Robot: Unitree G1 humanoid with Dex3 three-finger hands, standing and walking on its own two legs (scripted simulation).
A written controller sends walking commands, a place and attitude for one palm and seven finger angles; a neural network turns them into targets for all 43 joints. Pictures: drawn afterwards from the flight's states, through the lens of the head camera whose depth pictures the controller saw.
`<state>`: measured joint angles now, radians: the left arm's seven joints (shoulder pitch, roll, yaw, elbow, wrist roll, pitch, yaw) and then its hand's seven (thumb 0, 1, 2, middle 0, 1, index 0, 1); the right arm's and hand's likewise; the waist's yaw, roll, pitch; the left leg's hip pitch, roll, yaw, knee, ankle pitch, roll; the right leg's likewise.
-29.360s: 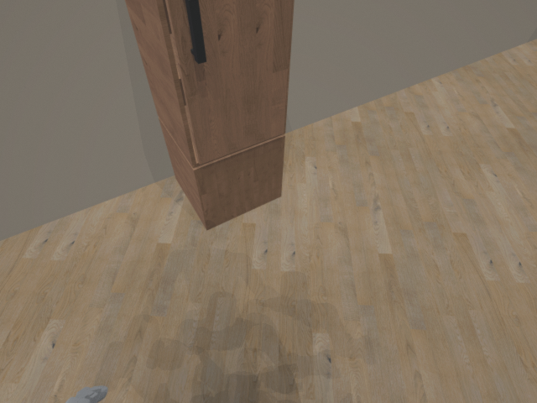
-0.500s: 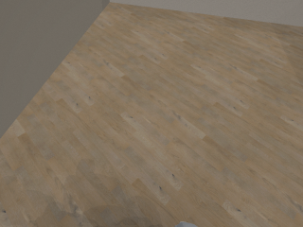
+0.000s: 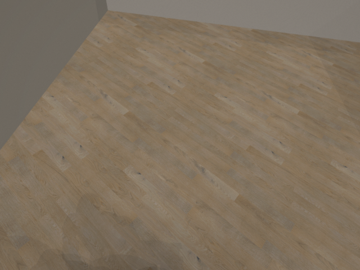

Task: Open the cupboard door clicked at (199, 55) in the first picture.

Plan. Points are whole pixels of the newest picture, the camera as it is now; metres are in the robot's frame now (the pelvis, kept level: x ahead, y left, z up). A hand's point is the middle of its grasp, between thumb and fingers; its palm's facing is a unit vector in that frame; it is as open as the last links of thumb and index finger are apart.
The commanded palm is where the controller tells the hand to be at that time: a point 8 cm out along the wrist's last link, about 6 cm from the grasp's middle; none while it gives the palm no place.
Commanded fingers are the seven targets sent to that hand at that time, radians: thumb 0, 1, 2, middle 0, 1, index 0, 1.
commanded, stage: turn to face it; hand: left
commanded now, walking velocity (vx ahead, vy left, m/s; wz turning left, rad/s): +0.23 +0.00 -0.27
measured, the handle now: out of the picture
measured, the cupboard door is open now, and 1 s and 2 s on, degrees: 41 41 41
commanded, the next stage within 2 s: none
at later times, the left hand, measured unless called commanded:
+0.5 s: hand (105, 237) +0.22 +0.21 -0.19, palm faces +0.26 -0.95 -0.18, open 7.2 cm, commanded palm none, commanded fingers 0.00 0.90 0.90 -0.20 -0.30 -0.20 -0.30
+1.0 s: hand (119, 241) +0.21 +0.16 -0.15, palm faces +0.54 -0.80 -0.26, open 7.4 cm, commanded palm none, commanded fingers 0.00 0.90 0.90 -0.20 -0.30 -0.20 -0.30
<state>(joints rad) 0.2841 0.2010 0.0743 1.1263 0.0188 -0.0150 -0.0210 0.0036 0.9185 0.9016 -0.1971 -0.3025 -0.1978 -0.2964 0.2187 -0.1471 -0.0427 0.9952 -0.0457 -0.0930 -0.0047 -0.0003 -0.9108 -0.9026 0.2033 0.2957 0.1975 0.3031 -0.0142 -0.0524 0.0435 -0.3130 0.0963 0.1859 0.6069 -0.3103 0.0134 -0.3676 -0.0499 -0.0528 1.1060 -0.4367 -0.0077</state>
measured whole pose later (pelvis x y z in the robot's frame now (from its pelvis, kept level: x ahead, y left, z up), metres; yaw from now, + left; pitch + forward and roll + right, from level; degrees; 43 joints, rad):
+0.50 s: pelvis +0.18 +0.00 -0.01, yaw +14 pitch +1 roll -1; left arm 0.16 0.21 0.08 0.97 0.01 0.01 0.01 -0.01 0.93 0.90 -0.20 -0.30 -0.20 -0.30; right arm 0.20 -0.19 -0.06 0.97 -0.03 0.00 0.01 0.00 -0.91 -0.90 0.20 0.30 0.20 0.30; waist -0.04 -0.04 0.07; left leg -0.42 0.06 0.13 0.70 -0.27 0.04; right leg -0.32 -0.14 -0.18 0.87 -0.54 0.07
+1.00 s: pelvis +0.26 -0.04 +0.01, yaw +33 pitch +1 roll +3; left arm 0.23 0.19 0.04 0.91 0.02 -0.01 0.01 0.00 0.90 0.90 -0.20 -0.30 -0.20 -0.30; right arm 0.09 -0.25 -0.07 0.92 -0.01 0.07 0.03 0.01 -0.91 -0.90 0.20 0.30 0.20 0.30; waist 0.00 -0.02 0.11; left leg -0.43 0.01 0.07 0.91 -0.48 -0.06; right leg -0.22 -0.13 -0.17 0.52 -0.31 0.00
